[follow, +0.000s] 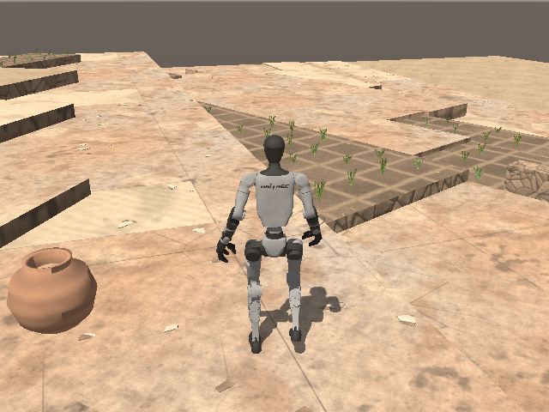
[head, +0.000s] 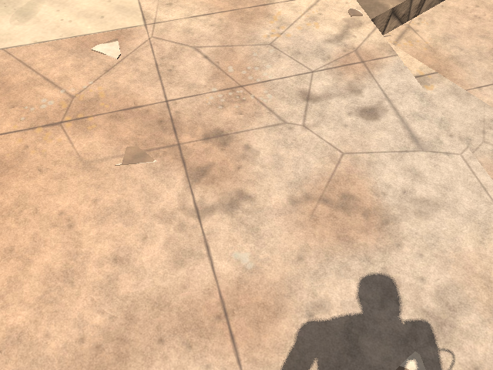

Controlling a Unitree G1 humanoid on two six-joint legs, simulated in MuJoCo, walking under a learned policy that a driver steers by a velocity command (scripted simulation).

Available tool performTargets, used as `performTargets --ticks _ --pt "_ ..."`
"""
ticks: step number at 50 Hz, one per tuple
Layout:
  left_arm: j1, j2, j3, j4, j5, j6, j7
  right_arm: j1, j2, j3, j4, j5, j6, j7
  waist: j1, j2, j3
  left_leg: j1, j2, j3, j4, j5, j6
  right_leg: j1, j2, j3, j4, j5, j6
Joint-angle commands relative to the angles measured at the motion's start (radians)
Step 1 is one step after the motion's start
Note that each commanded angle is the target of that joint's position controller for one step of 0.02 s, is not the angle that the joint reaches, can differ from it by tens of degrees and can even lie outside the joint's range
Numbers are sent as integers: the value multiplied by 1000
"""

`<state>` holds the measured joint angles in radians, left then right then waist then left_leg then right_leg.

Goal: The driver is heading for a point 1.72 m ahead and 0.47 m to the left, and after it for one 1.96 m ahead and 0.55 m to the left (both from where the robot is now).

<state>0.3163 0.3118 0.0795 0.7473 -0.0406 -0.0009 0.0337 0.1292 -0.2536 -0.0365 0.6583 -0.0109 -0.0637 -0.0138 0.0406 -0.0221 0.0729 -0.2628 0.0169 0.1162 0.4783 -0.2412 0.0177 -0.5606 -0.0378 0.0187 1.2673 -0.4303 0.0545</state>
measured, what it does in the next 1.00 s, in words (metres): walks ahead, turning left: right foot, then left foot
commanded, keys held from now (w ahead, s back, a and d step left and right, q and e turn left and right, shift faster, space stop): q+shift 0.80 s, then e+shift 0.20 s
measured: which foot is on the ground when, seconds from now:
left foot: down 0.00-0.20, up 0.22-0.56, down 0.58-1.00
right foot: up 0.00-0.18, down 0.20-0.58, up 0.60-1.00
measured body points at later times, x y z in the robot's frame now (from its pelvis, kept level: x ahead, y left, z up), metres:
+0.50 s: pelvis +0.15 +0.00 +0.00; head +0.20 +0.02 +0.44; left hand +0.29 +0.29 -0.10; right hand +0.32 -0.27 -0.11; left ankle +0.16 +0.12 -0.69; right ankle +0.23 -0.12 -0.74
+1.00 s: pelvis +0.19 +0.04 +0.00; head +0.20 +0.07 +0.45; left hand +0.16 +0.35 -0.12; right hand +0.50 -0.07 -0.06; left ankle +0.15 +0.12 -0.74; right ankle +0.29 -0.08 -0.71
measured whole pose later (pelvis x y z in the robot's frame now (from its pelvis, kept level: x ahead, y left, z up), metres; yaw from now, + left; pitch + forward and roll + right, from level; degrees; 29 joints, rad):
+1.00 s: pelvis +0.19 +0.04 +0.00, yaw +32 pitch +1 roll -1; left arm 0.14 0.30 0.08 0.78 -0.01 0.02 0.01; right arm 0.10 -0.26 -0.04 0.60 -0.03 0.03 -0.02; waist 0.02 -0.03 0.02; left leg -0.28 -0.10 -0.11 0.52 -0.25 0.07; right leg -0.41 -0.03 0.03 0.74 -0.29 0.07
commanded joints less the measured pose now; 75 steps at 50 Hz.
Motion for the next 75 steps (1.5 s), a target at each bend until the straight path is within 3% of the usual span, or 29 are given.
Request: performTargets --ticks 1,5,9,10,11,12,13,15,17,23,28,29,30,31,32,34,37,41,47,51,53,55,58,61,64,68,70,72,75 --pt "9 -23 -7 -114 23 12 -3 -48 -97 -36 -18 4 -37 4 -3 126 -16 13 244 -126 -233 667 171 -41 -55 28 -188 105 1" --pt "-54 -42 -33 -115 50 -34 -52 -10 -146 -48 53 45 -33 7 -15 97 -121 64 189 -81 -199 697 178 196 13 0 -601 407 -46" --pt "-97 83 2 -133 68 -50 -52 20 -205 -58 89 66 -24 24 26 44 -133 86 164 -162 -32 602 110 375 58 -11 -812 567 -110" --pt "-77 157 23 -137 78 -51 -36 52 -192 -52 87 48 -26 27 30 0 -169 23 95 -140 87 485 57 502 -7 23 -799 890 -140" --pt "-31 230 34 -161 117 -39 -13 109 -136 -29 62 22 -28 30 31 -157 -307 -215 10 -100 380 7 -27 786 -290 244 -697 1385 -275" --pt "-18 198 22 -182 113 -18 -6 208 -125 -20 83 41 -9 28 42 -253 -506 -282 -41 -171 659 -535 -65 875 -465 387 -699 1499 -413" --pt "-51 158 14 -190 79 2 -9 212 -217 -51 98 59 16 29 45 -143 -499 -306 4 -219 764 -515 -77 799 -415 312 -736 1254 -403" --pt "-175 109 0 -180 43 11 -10 157 -198 -60 80 59 62 8 -10 -86 -294 -396 61 -166 749 -382 -101 606 -316 195 -846 779 -326" --pt "-273 102 2 -173 62 8 -7 200 -157 -59 80 46 110 -17 -69 -129 -192 -289 65 -122 752 -275 -142 363 -269 80 -947 570 -297" --pt "-338 93 18 -144 64 -11 14 135 -106 -53 -7 26 128 -7 -72 -99 -191 -157 110 -89 465 -80 -96 315 -301 -85 -967 474 -271" --pt "-337 107 35 -100 18 2 -1 176 -133 -80 -30 26 144 22 -110 -79 -180 -10 56 -11 194 -18 -3 344 -318 -150 -830 354 -176" --pt "-302 72 31 -78 11 8 -6 215 -162 -96 -17 15 142 13 -116 3 -150 49 33 -54 95 55 41 287 -257 -191 -701 222 -114" --pt "-259 35 25 -76 39 18 -11 240 -288 -130 -32 11 132 -8 -96 311 -81 118 211 -358 -68 437 135 83 -121 -286 -394 -47 -11" --pt "-352 31 18 -147 64 18 -1 202 -364 -132 -79 -16 103 -7 -85 422 -83 137 338 -706 -151 462 320 -166 39 -116 -138 -263 39" --pt "-404 66 28 -151 58 16 6 206 -338 -130 -81 -27 74 8 -125 276 -139 156 341 -682 -183 335 338 -207 42 13 -30 -232 16" --pt "-374 74 37 -127 46 6 20 127 -284 -116 -85 15 55 1 -65 147 -123 162 251 -560 -158 240 232 -217 12 75 -64 -42 -21" --pt "-333 79 44 -107 53 -7 14 56 -213 -91 -125 28 78 -28 -30 149 -187 146 185 -484 -113 356 186 -130 38 84 -105 91 -5" --pt "-315 48 27 -83 41 -11 2 70 -225 -94 -139 27 88 -43 -40 121 -215 207 162 -475 -84 375 183 -112 68 85 -287 145 28" --pt "-250 32 1 -42 35 2 -22 28 -105 -28 -117 -22 86 -16 -67 161 -198 56 162 -397 -88 313 192 169 -23 32 -477 139 30" --pt "-242 94 10 -60 22 -6 -35 -8 -173 -40 -82 -17 81 -2 -59 165 -99 33 166 -382 -66 259 186 234 10 -32 -659 163 -13" --pt "-232 137 17 -77 26 -13 -39 30 -202 -55 -65 0 82 -14 -62 111 -91 88 136 -361 -9 227 138 234 -1 12 -762 381 -51" --pt "-203 209 41 -73 15 -16 -37 39 -164 -56 -92 -24 74 -28 -106 -108 -118 49 -36 -187 154 77 41 238 -100 226 -782 649 -163" --pt "-72 192 47 -67 37 -22 -24 -109 -114 -56 -142 -5 71 -31 9 -246 -131 -263 -154 -186 486 -404 -33 445 -265 577 -926 668 -356" --pt "-143 188 58 -90 8 -20 -3 -82 -93 -58 -134 12 66 -17 -39 -111 -171 -323 -87 -253 489 -331 -53 511 -185 462 -871 653 -272" --pt "-182 176 68 -119 0 37 14 -75 -52 -51 -118 22 50 1 -33 -138 -203 -174 -119 -203 242 -199 -81 451 -105 431 -858 603 -221" --pt "-221 147 63 -159 -13 52 7 90 -113 -85 -53 28 47 12 -86 -133 -221 163 -80 -190 -145 65 -50 250 -26 440 -805 301 -144" --pt "-118 95 53 -169 10 38 3 36 -244 -106 -88 -42 59 5 -10 292 -162 183 352 -689 -242 92 171 -91 158 213 -382 -196 -36" --pt "-102 207 86 -135 15 32 -1 -67 -147 -78 -122 -39 40 -5 20 149 -91 91 330 -537 -230 115 197 -86 33 165 -142 -82 1" --pt "-98 148 73 -118 15 51 -6 -78 -123 -66 -121 -8 38 -35 -3 122 -67 116 208 -288 -199 230 154 -128 -3 97 -23 83 44"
